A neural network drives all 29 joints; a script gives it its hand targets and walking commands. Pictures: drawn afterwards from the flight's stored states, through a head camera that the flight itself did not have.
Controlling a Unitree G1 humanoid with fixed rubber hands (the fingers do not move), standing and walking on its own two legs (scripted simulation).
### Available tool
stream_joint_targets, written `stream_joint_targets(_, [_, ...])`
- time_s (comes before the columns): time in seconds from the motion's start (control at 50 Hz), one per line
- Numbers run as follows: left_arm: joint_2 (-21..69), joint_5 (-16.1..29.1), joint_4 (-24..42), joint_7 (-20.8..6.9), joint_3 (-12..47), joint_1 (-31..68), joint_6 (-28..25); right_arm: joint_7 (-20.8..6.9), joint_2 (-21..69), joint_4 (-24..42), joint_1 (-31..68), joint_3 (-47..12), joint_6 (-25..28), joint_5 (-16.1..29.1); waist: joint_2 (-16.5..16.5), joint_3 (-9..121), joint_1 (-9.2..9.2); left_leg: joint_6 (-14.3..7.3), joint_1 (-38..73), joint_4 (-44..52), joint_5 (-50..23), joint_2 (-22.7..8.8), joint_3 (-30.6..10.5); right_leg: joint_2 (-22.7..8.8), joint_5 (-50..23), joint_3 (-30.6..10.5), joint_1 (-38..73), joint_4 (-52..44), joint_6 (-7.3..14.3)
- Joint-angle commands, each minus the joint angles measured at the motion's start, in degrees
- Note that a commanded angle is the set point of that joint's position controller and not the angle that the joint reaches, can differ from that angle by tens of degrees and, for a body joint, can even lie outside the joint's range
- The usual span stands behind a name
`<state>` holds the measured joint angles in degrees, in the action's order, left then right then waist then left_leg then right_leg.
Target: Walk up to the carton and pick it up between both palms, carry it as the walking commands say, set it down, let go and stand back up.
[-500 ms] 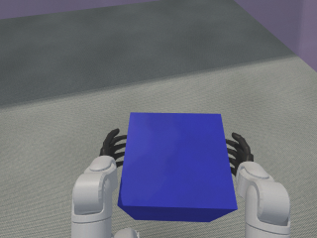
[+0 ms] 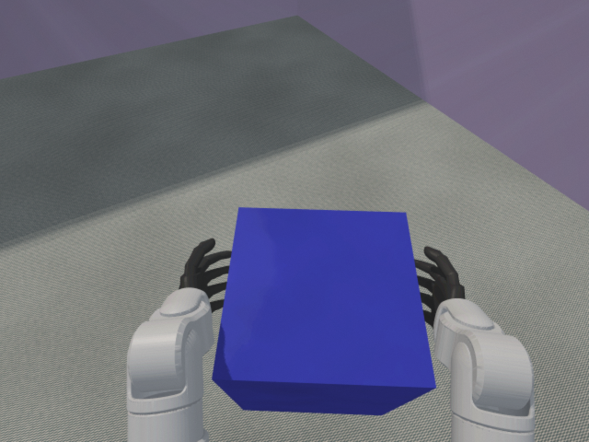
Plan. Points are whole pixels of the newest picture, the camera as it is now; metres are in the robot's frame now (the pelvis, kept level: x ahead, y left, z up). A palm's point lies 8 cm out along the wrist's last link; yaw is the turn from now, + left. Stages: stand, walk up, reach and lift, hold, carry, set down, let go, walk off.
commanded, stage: carry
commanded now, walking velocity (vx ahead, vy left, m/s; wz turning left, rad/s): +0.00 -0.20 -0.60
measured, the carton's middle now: (316, 320) +0.28 +0.02 +0.01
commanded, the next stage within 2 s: none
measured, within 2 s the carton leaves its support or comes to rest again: neither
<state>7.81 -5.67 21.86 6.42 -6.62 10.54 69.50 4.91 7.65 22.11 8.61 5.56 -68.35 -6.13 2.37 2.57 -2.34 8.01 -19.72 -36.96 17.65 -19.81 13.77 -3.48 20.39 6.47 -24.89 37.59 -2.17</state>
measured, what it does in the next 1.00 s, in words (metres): steps to the right, turning right: right foot, then left foot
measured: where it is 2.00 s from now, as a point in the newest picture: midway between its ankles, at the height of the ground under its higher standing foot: outside the picture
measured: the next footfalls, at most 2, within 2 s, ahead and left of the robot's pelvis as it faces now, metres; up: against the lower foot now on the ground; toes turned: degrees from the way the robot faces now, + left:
right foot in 0.02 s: +0.07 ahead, -0.16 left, +0.00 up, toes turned -8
left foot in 0.34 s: +0.04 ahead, +0.00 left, +0.00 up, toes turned +1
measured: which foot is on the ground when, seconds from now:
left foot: down 0.00-0.02, up 0.04-0.32, down 0.34-0.68, up 0.70-0.98, down 1.00-1.00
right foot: up 0.00-0.00, down 0.02-0.34, up 0.36-0.66, down 0.68-1.00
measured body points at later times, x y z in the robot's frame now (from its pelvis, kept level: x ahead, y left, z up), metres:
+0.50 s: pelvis -0.04 -0.12 +0.01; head -0.02 -0.10 +0.46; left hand +0.26 -0.03 +0.07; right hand +0.19 -0.33 +0.08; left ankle +0.00 +0.00 -0.72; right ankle -0.06 -0.25 -0.64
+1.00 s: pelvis -0.14 -0.25 -0.01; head -0.10 -0.25 +0.44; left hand +0.18 -0.28 +0.05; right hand +0.02 -0.53 +0.07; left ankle -0.08 -0.19 -0.73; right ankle -0.10 -0.35 -0.72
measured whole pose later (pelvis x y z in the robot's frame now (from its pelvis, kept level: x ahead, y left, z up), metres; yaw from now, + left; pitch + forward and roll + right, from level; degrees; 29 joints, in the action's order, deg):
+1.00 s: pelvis -0.14 -0.25 -0.01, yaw -33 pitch +5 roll -1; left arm 7.8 -7.4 22.7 6.3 -4.9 9.8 68.7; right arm 5.4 7.7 21.8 9.4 7.1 -67.7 -4.1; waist -2.5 1.1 0.8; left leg 1.8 -26.0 -41.9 22.4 -4.0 9.0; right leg 6.9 10.0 2.1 -30.0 35.5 5.7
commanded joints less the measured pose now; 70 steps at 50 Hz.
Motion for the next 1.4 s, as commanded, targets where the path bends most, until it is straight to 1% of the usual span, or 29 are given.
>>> stream_joint_targets(0.0, [51.04, 24.11, 1.39, -16.35, 43.38, 22.32, 0.66, -13.87, 49.7, 2.17, 21.78, -37.99, -0.68, 20.49, -0.03, 17.59, 0.77, -2.62, 3.05, -11.61, -14.4, -0.97, 0.25, 0.49, -12.04, -1.05, 16.55, -15.22, 1.35])
stream_joint_targets(0.02, [50.5, 23.81, 0.4, -16.56, 42.4, 21.75, 0.68, -13.98, 50.74, 2.59, 22.26, -39.14, -1.15, 21.03, -21.33, 18.67, 1.14, 1.13, -16.37, -23.98, 21.43, 8.63, 2.27, -15.09, -37.38, -24.71, 24.55, -15.94, 8.34])
stream_joint_targets(0.04, [50.84, 24.46, -0.13, -16.59, 41.45, 21.71, 0.52, -14.18, 50.02, 3.88, 25.19, -40.49, -1.21, 22.53, -26.52, 19.7, 0.76, 0.63, -20.65, -32.01, 29.91, 9.89, -4.88, -16.14, -55.98, -25.18, 25.29, -10.58, 14.94])
stream_joint_targets(0.1, [53.77, 23.33, 2.72, -16.19, 40.4, 22.34, -0.98, -14.74, 53.99, 4.44, 29.02, -42.59, -0.46, 25.72, -13.69, 19.58, 1.77, -1.36, -21.65, -34.27, 19.11, 9.27, -9.03, -10.03, -49.22, -15.83, 23.39, -6.51, 11.74])
stream_joint_targets(0.24, [52.37, 21.19, 6.75, -14.29, 41.09, 21.85, -2.3, -14.96, 54.04, 6.15, 26.95, -42.65, 0.57, 26.89, -9.42, 22.52, 1.32, -5.52, -8.39, -15.08, 8.22, 13.5, -7.42, -9.66, -28.21, -20.62, 14.04, -12.15, 15.04])
stream_joint_targets(0.3, [51.34, 21.19, 7.49, -13.98, 42.27, 22.15, -1.66, -15.3, 53.34, 4.27, 24.35, -41.22, 0.36, 26.09, -7.15, 22.97, 2.26, -7.17, 8.47, 5.23, 0.54, 15.22, -5.43, -5.22, -23.91, -17.48, 5.11, -10.4, 10.5])
stream_joint_targets(0.32, [51.17, 21.43, 7.18, -14.05, 42.59, 22.71, -1.29, -15.41, 52.68, 3.33, 23.3, -40.01, 0.27, 25.12, -1.3, 23.25, 3.02, -8.53, 20.12, 14.97, -3.13, 6.73, -14.36, -1.64, -14.87, -15.04, -5.24, -3.23, 6.73])
stream_joint_targets(0.34, [50.46, 22.36, 8.68, -14.24, 44.02, 23.2, -0.7, -15.41, 51.83, 1.03, 21.57, -38.64, 0.76, 24.4, 22.25, 19.93, 2.58, -17.3, 22.64, 21.15, -16.68, -18.48, -39.06, 7.24, 10.19, -4.14, -20.33, 15.79, 2.78])
stream_joint_targets(0.36, [50.26, 22.98, 7.02, -14.35, 44.24, 26.19, -0.77, -15.32, 52.17, 0.61, 22.18, -38.16, 0.58, 23.85, 15.82, 18.22, 2.15, -21.12, 18.9, 18.44, -27.5, -20.0, -35.41, 1.63, 11.69, -8.17, -21.44, 29.45, 2.51])
stream_joint_targets(0.4, [51.16, 24.31, 5.97, -15.12, 44.57, 27.3, -0.9, -14.96, 52.81, 0.84, 22.64, -37.29, 1.02, 23.44, 2.62, 17.33, 2.11, -16.73, 14.67, 15.43, -28.45, -11.52, -22.17, -0.38, 2.9, -10.36, -18.46, 36.27, 1.01])
stream_joint_targets(0.46, [52.01, 26.2, 6.12, -15.63, 45.83, 27.99, -1.06, -14.42, 52.23, 3.63, 25.51, -37.46, 1.22, 23.31, 7.57, 15.68, 1.8, -11.35, 13.43, 11.47, -29.46, -3.81, -7.66, 0.83, -0.72, -4.37, -14.88, 25.75, -1.3])
stream_joint_targets(0.6, [49.94, 24.64, 1.62, -15.56, 44.17, 24.02, 0.67, -13.94, 49.05, 0.96, 20.75, -36.74, -0.59, 20.84, 17.16, 16.08, 2.55, -7.56, 13.33, 8.06, -27.95, -6.41, -3.34, 2.81, 2.65, 4.84, -0.74, -0.61, -0.52])
stream_joint_targets(0.66, [50.94, 24.44, 0.56, -16.46, 43.37, 23.38, 0.93, -14.18, 49.52, -0.27, 21.67, -37.21, -0.8, 19.95, -3.05, 16.47, 1.03, -2.3, -0.98, -12.95, -4.61, -0.67, 0.22, -3.01, -17.58, -5.71, 17.29, -16.27, 1.3])
stream_joint_targets(0.68, [49.92, 23.8, -1.65, -16.66, 41.87, 22.12, 0.76, -14.14, 50.31, 1.22, 23.13, -39.35, -1.26, 21.12, -26.87, 16.49, 1.13, 1.39, -21.2, -23.89, 26.84, 10.48, 2.56, -16.76, -42.63, -28.26, 22.29, -16.16, 9.52])
stream_joint_targets(0.7, [51.72, 25.07, -0.62, -16.73, 41.73, 22.97, 0.7, -14.2, 50.22, 2.62, 26.16, -39.89, -1.05, 22.14, -25.63, 16.28, 1.4, 0.28, -21.13, -33.14, 29.47, 8.76, -5.42, -14.01, -60.77, -22.56, 22.62, -8.68, 13.04])
stream_joint_targets(0.78, [54.5, 22.85, 2.08, -16.04, 40.0, 23.57, -1.33, -14.73, 55.06, 5.41, 32.24, -42.94, -0.33, 26.8, -14.56, 20.46, 1.84, -1.66, -20.28, -33.2, 12.72, 8.83, -8.02, -8.2, -41.0, -14.06, 19.08, -7.27, 11.47])
stream_joint_targets(0.9, [52.82, 21.29, 6.04, -14.11, 41.03, 22.63, -2.4, -15.11, 54.35, 5.89, 28.78, -42.65, 0.17, 27.46, -9.47, 22.55, 1.01, -5.43, -10.25, -16.93, 8.6, 13.28, -7.67, -9.64, -25.39, -22.35, 14.24, -12.73, 15.05])
stream_joint_targets(0.96, [51.65, 21.11, 6.92, -13.79, 42.19, 22.45, -1.94, -15.47, 53.48, 3.72, 25.91, -41.23, 0.08, 26.58, -8.02, 23.32, 1.42, -7.07, 4.01, 0.38, 4.53, 16.06, -6.11, -6.34, -24.99, -20.99, 8.35, -12.61, 11.16])
stream_joint_targets(0.98, [51.18, 21.18, 6.81, -13.84, 42.54, 23.01, -1.63, -15.56, 53.39, 2.57, 24.27, -40.44, 0.05, 25.78, -6.77, 23.9, 2.54, -7.58, 15.4, 11.6, -1.45, 13.34, -7.63, -3.27, -20.62, -18.0, 0.76, -10.08, 6.85])
stream_joint_targets(1.0, [51.12, 21.74, 6.61, -14.06, 43.27, 23.34, -1.24, -15.62, 52.24, 0.92, 22.74, -38.85, 0.24, 24.72, 7.23, 22.47, 2.81, -11.64, 24.74, 20.13, 0.25, -4.45, -26.24, 3.04, -6.68, -11.28, -12.13, 1.6, 1.86])
stream_joint_targets(1.02, [49.98, 22.6, 8.1, -14.39, 44.58, 25.54, -0.7, -15.45, 52.16, -0.72, 21.55, -38.07, 0.98, 23.9, 24.94, 18.67, 2.15, -20.84, 19.36, 21.64, -18.11, -22.12, -40.26, 5.25, 13.62, -3.66, -21.71, 21.7, 0.59])
stream_joint_targets(1.06, [51.38, 24.14, 5.84, -15.0, 44.56, 28.67, -0.81, -15.22, 53.17, -0.28, 22.63, -37.01, 0.68, 23.39, 4.83, 16.62, 2.1, -18.29, 14.21, 16.27, -28.53, -13.22, -25.71, 0.75, 4.56, -10.28, -18.82, 35.16, 0.77])
stream_joint_targets(1.08, [51.64, 25.21, 5.28, -15.36, 45.42, 29.02, -0.9, -15.04, 52.76, 1.0, 24.04, -36.57, 1.02, 23.01, 1.53, 16.73, 1.88, -14.68, 13.49, 15.13, -26.49, -9.49, -18.86, -0.01, 1.05, -9.76, -17.3, 35.09, 0.44])
stream_joint_targets(1.14, [52.03, 26.39, 4.84, -15.47, 45.99, 28.41, -0.79, -14.44, 51.78, 3.07, 25.63, -36.74, 0.73, 22.95, 8.58, 15.39, 2.04, -10.77, 13.66, 10.91, -31.18, -3.22, -6.62, 1.91, -0.48, -3.43, -14.18, 24.54, -1.72])
stream_joint_targets(1.28, [50.18, 24.27, 0.79, -15.24, 44.11, 25.02, 0.55, -14.34, 49.14, -0.27, 21.68, -36.35, -0.67, 20.98, 17.79, 16.34, 2.56, -6.9, 13.2, 7.59, -28.82, -6.2, -3.12, 3.18, 1.25, 4.79, 0.66, -3.32, -0.77])
stream_joint_targets(1.32, [50.51, 23.9, -0.06, -15.72, 43.4, 24.03, 0.77, -14.45, 49.6, -0.58, 22.14, -36.94, -0.76, 20.73, 6.96, 17.39, 1.59, -3.72, 7.91, -4.21, -21.97, -3.03, 0.03, 2.6, -6.09, 1.56, 11.54, -16.14, -0.13])
stream_joint_targets(1.34, [51.17, 24.11, -0.22, -16.04, 43.0, 24.2, 0.87, -14.47, 49.82, -1.16, 22.79, -37.1, -0.74, 20.33, -5.73, 16.66, 1.58, -1.71, -4.71, -14.46, 3.9, 0.75, 0.28, -5.93, -23.61, -9.93, 19.16, -16.28, 1.89])
stream_joint_targets(1.36, [50.3, 23.25, -2.48, -16.27, 41.36, 22.31, 0.4, -14.37, 50.42, 1.27, 24.8, -39.98, -1.12, 21.94, -27.83, 17.11, 1.26, 0.83, -22.02, -24.17, 27.15, 10.27, 0.93, -16.39, -42.48, -27.23, 21.79, -15.97, 10.92])
stream_joint_targets(1.38, [52.07, 24.25, -1.35, -16.39, 41.07, 23.9, 0.2, -14.44, 50.84, 2.45, 28.25, -40.15, -1.02, 23.0, -26.17, 17.58, 1.29, -0.14, -21.52, -32.24, 28.28, 8.15, -6.16, -13.36, -53.51, -22.02, 22.74, -10.21, 13.65])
